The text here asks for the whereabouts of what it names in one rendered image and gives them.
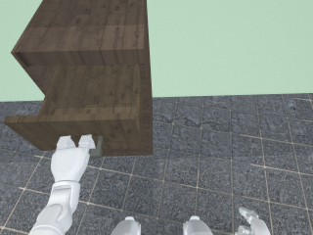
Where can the robot shin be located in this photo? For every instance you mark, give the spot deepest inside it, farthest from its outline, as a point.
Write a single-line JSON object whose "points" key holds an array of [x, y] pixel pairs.
{"points": [[129, 218], [194, 217]]}

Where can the left robot forearm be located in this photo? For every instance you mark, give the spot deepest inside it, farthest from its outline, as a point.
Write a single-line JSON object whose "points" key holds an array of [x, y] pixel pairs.
{"points": [[56, 218]]}

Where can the handle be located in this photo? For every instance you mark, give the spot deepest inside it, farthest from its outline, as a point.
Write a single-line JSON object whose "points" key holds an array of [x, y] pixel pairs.
{"points": [[95, 153]]}

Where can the cabinet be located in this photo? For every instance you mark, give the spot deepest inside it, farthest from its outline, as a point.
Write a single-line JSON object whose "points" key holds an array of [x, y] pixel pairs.
{"points": [[91, 32]]}

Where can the robot left shin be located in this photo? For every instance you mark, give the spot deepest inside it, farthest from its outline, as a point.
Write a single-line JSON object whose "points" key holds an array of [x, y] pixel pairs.
{"points": [[129, 218]]}

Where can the robot right shin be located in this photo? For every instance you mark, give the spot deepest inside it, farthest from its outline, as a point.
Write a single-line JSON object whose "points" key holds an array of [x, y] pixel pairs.
{"points": [[194, 217]]}

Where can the robot left hand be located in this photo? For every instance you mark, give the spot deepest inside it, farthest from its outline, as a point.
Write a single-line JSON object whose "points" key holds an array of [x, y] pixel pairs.
{"points": [[69, 162]]}

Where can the robot right hand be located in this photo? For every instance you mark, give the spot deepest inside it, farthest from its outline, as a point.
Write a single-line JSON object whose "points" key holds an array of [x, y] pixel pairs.
{"points": [[257, 226]]}

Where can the drawer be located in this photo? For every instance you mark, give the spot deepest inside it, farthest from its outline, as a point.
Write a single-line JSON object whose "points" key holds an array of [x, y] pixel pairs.
{"points": [[98, 100]]}

